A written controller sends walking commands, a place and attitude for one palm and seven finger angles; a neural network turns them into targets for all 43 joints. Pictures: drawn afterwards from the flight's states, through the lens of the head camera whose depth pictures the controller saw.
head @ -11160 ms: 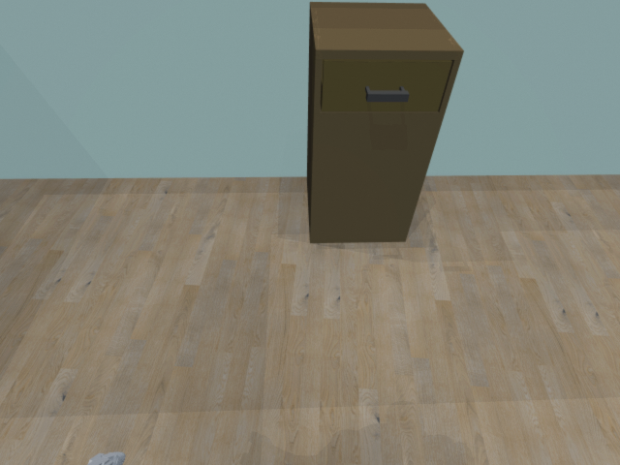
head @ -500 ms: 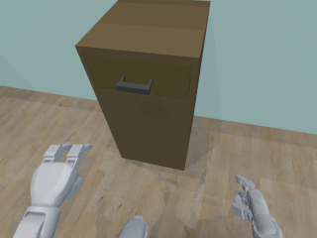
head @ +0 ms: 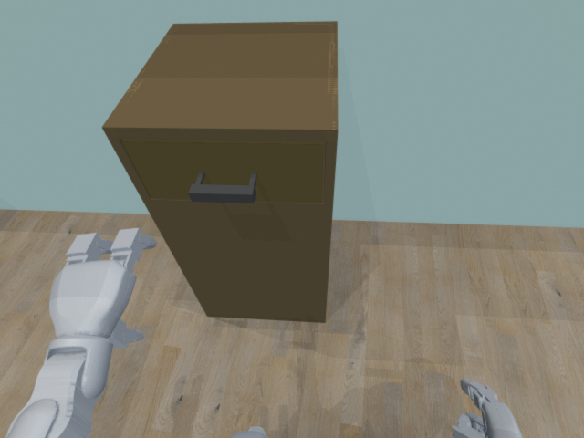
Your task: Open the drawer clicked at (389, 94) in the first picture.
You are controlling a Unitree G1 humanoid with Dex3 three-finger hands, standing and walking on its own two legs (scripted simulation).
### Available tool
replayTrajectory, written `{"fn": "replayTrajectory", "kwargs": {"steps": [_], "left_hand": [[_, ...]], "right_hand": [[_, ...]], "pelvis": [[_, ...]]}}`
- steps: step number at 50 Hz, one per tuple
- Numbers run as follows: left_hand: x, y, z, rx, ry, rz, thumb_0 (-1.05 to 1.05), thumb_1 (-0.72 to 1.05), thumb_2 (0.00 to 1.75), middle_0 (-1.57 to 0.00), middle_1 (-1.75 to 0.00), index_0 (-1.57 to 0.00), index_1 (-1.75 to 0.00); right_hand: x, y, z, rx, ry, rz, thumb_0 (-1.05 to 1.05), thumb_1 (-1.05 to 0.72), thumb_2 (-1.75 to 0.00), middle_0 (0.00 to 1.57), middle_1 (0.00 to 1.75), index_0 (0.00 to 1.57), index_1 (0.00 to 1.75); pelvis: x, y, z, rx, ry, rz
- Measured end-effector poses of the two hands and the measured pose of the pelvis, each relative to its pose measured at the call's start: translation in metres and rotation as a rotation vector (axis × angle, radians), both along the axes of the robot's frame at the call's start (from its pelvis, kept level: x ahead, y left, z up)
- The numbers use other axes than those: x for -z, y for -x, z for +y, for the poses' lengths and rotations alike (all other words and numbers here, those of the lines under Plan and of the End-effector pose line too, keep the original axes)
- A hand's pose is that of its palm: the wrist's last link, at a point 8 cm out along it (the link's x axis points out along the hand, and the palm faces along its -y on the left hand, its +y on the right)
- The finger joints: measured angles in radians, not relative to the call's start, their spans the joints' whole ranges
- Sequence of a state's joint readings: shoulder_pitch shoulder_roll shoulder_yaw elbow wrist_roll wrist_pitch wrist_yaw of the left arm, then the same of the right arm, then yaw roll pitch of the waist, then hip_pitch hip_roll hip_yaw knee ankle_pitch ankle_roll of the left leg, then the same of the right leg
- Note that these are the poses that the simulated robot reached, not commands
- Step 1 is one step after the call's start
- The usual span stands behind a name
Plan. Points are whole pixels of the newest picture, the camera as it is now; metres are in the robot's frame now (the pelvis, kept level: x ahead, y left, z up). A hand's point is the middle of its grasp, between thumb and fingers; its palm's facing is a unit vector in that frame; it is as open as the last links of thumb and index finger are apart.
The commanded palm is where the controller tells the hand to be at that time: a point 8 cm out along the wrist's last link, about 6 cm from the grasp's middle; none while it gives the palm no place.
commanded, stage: raise the hand with hooked fingers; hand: left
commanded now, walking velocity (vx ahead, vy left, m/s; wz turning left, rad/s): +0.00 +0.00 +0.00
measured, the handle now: (224, 185) +0.56 +0.19 -0.02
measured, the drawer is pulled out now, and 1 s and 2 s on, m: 0.00 0.00 0.00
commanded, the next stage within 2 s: move the hooked fingers above the handle in 0.78 s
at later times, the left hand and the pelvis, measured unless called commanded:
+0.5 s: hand (100, 258) +0.30 +0.27 +0.11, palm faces +0.03 -0.10 -0.99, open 13.9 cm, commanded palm +0.27 +0.26 +0.16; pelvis -0.01 +0.02 +0.03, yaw +1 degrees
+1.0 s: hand (135, 274) +0.29 +0.23 +0.09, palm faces -0.03 -0.10 -0.99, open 13.9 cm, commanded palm +0.29 +0.24 +0.16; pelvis -0.01 -0.01 +0.03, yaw +1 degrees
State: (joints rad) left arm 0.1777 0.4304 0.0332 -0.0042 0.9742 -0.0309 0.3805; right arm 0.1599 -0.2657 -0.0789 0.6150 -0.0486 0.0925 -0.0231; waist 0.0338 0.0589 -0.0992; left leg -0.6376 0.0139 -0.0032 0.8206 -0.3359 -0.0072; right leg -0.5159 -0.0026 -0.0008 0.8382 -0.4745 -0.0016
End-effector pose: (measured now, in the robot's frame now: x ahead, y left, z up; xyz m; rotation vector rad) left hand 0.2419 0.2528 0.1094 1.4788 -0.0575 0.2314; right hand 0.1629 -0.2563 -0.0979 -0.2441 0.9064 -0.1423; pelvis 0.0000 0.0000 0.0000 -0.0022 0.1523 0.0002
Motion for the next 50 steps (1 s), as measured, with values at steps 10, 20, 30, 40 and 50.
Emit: {"fn": "replayTrajectory", "kwargs": {"steps": [10, 20, 30, 40, 50], "left_hand": [[-0.02, -0.019, -0.002, 0.023, 0.033, 0.123, -0.01, -0.42, 0.34, -0.32, -1.15, -0.31, -1.15], [-0.055, -0.035, 0.021, 0.011, 0.004, 0.101, -0.01, -0.49, 0.31, -0.32, -1.19, -0.32, -1.2], [-0.039, -0.029, 0.002, 0.092, 0.032, 0.225, -0.01, -0.49, 0.31, -0.32, -1.2, -0.31, -1.2], [-0.055, -0.022, -0.002, 0.082, 0.002, 0.069, -0.01, -0.5, 0.3, -0.33, -1.2, -0.32, -1.2], [-0.034, -0.032, -0.021, 0.065, 0.017, 0.219, -0.01, -0.5, 0.3, -0.32, -1.2, -0.31, -1.2]], "right_hand": [[-0.032, -0.038, 0.058, -0.07, -0.081, -0.118, 0.01, -0.91, -0.9, 0.2, 0.3, 0.2, 0.3], [-0.037, -0.034, 0.075, -0.113, -0.095, -0.083, 0.01, -0.9, -0.9, 0.2, 0.3, 0.2, 0.3], [-0.029, -0.001, 0.046, -0.069, -0.061, 0.002, 0.01, -0.9, -0.9, 0.2, 0.3, 0.2, 0.3], [-0.02, 0.011, 0.023, -0.038, -0.048, 0.037, 0.02, -0.91, -0.9, 0.2, 0.3, 0.2, 0.3], [-0.026, -0.002, 0.021, -0.042, -0.064, -0.022, 0.01, -0.91, -0.9, 0.2, 0.3, 0.2, 0.3]], "pelvis": [[-0.016, -0.002, 0.018, 0.004, 0.001, -0.074], [-0.025, 0.003, 0.019, -0.013, 0.008, -0.109], [-0.029, 0.006, 0.015, -0.009, 0.005, -0.115], [-0.028, 0.012, 0.003, -0.016, 0.003, -0.107], [-0.028, 0.011, -0.007, -0.018, -0.007, -0.113]]}}
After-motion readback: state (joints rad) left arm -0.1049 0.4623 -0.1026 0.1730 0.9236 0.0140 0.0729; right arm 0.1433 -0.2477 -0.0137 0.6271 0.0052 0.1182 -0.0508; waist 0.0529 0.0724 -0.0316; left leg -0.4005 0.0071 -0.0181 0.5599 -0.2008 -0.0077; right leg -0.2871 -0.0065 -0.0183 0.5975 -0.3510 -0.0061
